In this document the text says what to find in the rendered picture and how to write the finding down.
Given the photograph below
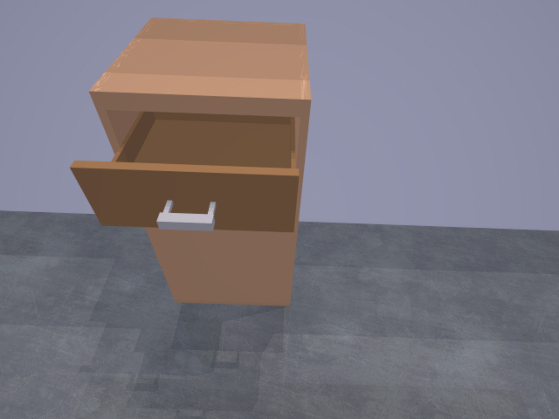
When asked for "drawer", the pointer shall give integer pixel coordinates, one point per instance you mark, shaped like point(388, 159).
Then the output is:
point(244, 163)

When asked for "handle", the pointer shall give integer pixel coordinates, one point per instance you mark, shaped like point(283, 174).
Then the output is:
point(183, 221)

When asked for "cabinet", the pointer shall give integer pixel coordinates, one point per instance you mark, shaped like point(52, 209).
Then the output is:
point(176, 65)

